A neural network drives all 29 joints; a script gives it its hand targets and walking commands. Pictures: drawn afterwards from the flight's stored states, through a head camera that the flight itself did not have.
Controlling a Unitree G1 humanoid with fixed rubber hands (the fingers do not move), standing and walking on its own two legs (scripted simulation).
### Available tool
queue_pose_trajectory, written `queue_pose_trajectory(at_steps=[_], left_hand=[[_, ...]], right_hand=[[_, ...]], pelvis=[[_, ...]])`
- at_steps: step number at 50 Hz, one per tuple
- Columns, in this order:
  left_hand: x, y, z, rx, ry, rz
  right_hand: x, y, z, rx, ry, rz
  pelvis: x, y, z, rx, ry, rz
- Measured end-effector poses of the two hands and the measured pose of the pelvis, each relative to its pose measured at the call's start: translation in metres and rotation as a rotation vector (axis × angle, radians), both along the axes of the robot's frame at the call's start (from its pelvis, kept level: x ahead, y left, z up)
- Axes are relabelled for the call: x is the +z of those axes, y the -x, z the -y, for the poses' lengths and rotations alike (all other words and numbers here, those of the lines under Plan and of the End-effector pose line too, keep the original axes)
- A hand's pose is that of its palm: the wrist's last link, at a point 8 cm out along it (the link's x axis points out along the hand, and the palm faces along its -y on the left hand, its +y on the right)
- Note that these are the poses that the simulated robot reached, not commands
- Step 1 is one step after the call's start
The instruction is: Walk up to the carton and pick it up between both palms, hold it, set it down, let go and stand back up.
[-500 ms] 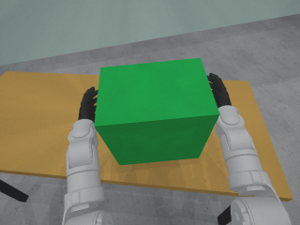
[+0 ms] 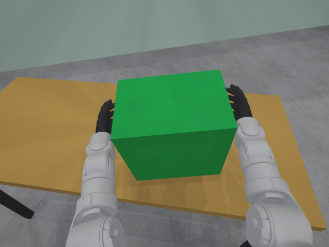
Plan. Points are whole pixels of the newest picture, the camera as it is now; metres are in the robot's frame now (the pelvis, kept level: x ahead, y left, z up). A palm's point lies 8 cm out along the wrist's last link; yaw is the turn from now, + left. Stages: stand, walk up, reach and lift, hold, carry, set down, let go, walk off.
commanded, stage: set down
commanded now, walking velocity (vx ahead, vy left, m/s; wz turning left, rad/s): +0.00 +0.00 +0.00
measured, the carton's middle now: (173, 131) +0.41 +0.01 +0.06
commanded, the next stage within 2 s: none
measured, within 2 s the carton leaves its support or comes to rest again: rests again in 1.72 s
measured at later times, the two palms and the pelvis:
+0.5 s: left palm (106, 134) +0.39 +0.18 +0.08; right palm (237, 119) +0.41 -0.16 +0.10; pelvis +0.00 +0.01 +0.00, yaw +1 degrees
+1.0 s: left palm (108, 142) +0.39 +0.19 +0.04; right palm (230, 127) +0.42 -0.15 +0.06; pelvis +0.01 +0.01 +0.00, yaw +2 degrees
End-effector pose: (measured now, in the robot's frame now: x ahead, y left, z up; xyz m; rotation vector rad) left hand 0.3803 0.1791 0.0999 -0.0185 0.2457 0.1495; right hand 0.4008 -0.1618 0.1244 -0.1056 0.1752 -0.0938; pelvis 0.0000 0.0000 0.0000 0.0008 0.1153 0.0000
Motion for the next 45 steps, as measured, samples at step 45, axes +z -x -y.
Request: queue_pose_trajectory(at_steps=[45], left_hand=[[-0.053, -0.013, -0.009, 0.009, -0.008, -0.066]], right_hand=[[-0.052, -0.019, -0.009, 0.011, -0.007, -0.065]], pelvis=[[-0.003, -0.009, -0.007, 0.026, 0.002, -0.145]])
